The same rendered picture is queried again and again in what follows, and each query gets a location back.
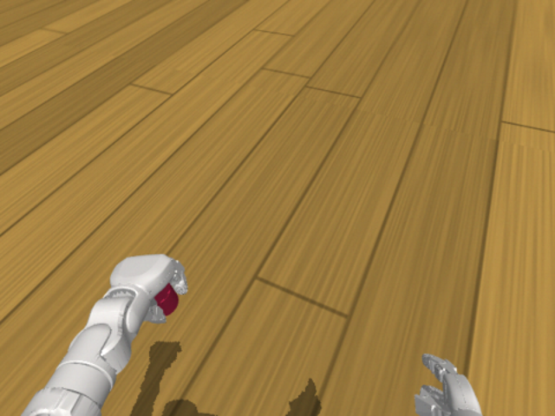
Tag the tin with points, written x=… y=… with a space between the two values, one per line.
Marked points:
x=167 y=299

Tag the right robot hand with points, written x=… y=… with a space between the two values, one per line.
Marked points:
x=457 y=392

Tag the left robot hand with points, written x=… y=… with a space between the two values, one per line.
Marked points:
x=152 y=273

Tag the left robot arm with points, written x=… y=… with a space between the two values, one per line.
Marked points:
x=87 y=373

